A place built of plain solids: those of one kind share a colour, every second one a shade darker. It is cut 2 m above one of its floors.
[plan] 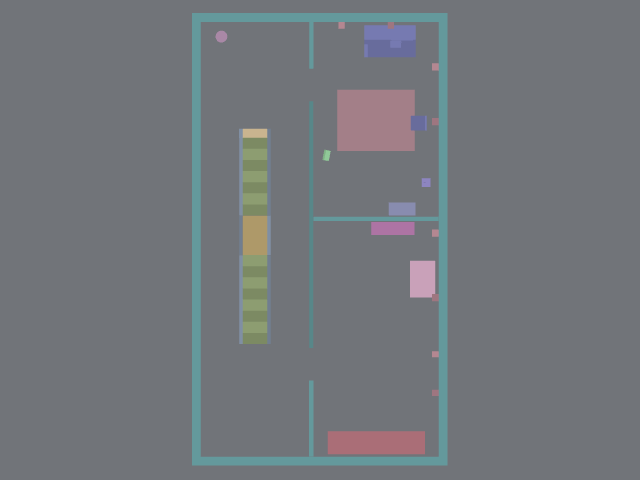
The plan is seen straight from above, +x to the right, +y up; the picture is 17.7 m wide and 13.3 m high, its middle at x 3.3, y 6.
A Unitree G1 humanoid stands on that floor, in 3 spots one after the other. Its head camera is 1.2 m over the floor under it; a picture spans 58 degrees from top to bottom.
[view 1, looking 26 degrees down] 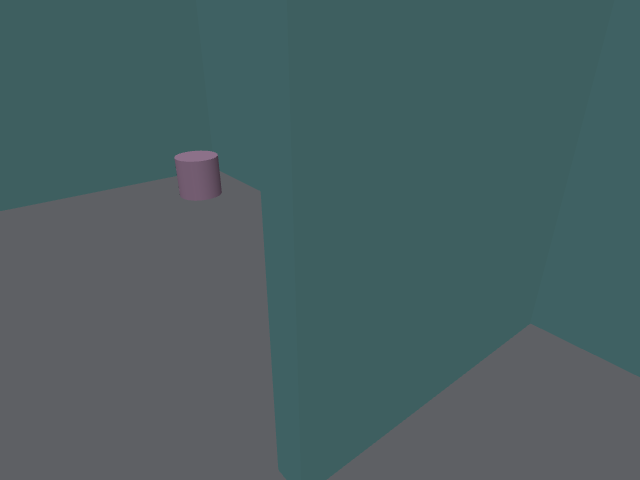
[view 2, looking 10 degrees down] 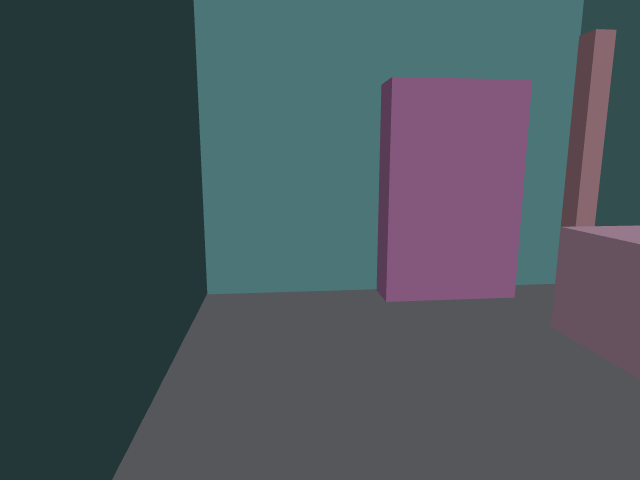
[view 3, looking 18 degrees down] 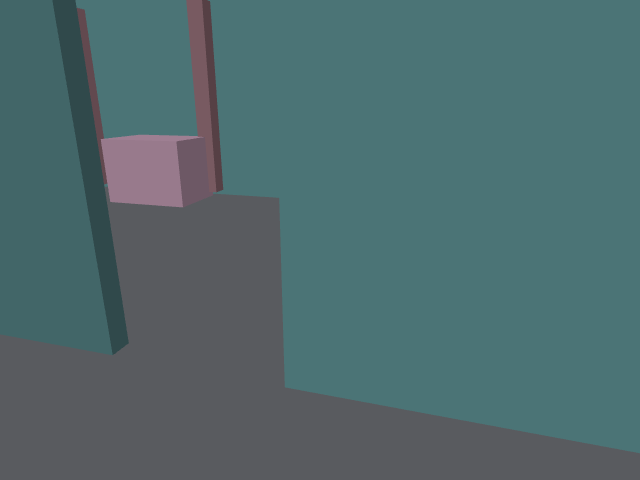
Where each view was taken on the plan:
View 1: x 3.76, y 10.29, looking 141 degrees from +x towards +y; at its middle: wall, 0.92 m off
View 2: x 3.76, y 2.56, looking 84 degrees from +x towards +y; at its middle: wall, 4.06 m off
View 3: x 1.50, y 1.51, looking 16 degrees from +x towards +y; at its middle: wall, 1.64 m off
